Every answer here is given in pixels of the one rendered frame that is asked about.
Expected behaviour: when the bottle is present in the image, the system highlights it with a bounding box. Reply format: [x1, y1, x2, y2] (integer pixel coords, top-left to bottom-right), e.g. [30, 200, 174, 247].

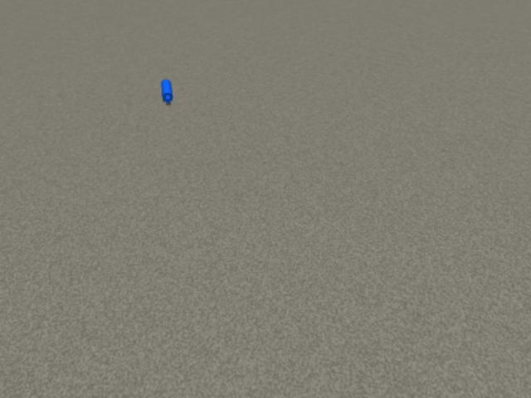
[161, 79, 173, 103]

